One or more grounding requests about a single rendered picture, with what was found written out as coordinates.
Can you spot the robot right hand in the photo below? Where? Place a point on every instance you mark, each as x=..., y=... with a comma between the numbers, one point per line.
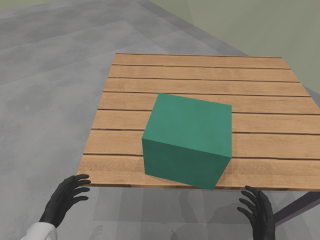
x=261, y=218

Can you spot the table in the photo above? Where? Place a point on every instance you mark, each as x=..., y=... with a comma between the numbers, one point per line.
x=275, y=123

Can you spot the left robot forearm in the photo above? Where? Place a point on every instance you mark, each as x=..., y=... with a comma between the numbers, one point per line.
x=41, y=231

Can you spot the robot left hand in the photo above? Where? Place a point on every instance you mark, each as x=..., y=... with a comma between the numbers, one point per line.
x=63, y=199

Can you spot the carton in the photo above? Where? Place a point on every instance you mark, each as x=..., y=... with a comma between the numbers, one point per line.
x=188, y=140

